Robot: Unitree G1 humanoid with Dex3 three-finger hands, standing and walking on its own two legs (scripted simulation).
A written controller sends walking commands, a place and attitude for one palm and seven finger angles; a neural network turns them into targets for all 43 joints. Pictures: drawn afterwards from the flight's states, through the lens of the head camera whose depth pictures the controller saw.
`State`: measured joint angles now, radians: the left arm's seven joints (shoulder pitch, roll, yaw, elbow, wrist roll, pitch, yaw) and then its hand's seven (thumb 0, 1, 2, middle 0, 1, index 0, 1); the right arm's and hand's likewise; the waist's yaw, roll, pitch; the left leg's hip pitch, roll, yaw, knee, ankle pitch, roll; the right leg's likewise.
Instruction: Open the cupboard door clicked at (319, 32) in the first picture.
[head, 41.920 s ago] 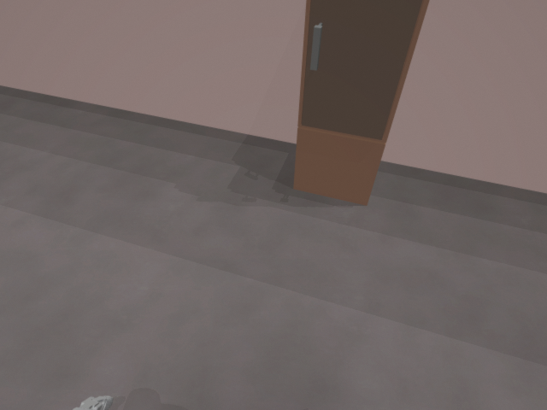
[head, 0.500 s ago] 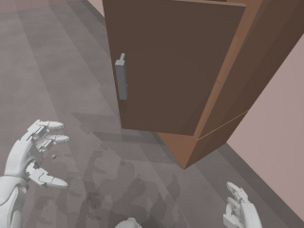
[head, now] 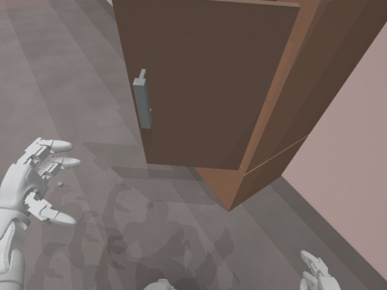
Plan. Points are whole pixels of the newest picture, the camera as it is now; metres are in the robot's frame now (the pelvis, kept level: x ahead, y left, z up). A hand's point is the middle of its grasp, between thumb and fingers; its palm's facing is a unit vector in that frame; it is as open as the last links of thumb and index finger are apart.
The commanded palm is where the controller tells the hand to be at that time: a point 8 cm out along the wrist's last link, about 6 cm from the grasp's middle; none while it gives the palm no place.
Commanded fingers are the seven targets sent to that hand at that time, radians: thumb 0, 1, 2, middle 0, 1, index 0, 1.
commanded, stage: raise the hand with hooked fingers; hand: left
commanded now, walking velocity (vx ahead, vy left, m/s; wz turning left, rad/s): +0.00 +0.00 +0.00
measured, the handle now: (145, 99) +0.55 +0.16 +0.05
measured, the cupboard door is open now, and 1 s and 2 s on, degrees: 53 53 53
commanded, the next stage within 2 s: move the hooked fingers beside the handle in 0.22 s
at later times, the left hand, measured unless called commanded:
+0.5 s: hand (74, 179) +0.30 +0.25 +0.07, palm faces +0.03 -1.00 -0.04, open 14.0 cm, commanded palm +0.28 +0.30 +0.07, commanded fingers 0.00 -0.50 0.30 -0.30 -1.20 -0.30 -1.20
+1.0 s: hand (87, 148) +0.37 +0.25 +0.07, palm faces -0.01 -1.00 -0.02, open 14.0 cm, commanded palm +0.35 +0.29 +0.07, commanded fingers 0.00 -0.50 0.30 -0.30 -1.20 -0.30 -1.20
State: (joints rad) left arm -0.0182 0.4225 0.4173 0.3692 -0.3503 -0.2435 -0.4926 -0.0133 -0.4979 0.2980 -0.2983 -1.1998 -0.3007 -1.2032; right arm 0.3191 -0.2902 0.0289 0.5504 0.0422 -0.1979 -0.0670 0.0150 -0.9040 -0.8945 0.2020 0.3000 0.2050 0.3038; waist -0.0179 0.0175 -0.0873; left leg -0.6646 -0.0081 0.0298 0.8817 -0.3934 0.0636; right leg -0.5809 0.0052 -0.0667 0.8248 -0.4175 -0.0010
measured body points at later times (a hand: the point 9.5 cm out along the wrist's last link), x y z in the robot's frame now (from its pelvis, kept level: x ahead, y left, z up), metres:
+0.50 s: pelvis +0.00 -0.03 +0.00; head +0.05 -0.03 +0.44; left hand +0.29 +0.30 +0.08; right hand +0.15 -0.28 -0.09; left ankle +0.03 +0.07 -0.70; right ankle -0.01 -0.13 -0.70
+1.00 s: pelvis +0.00 -0.01 -0.01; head +0.07 +0.00 +0.44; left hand +0.37 +0.30 +0.07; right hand +0.09 -0.29 -0.10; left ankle +0.03 +0.07 -0.70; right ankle -0.01 -0.12 -0.70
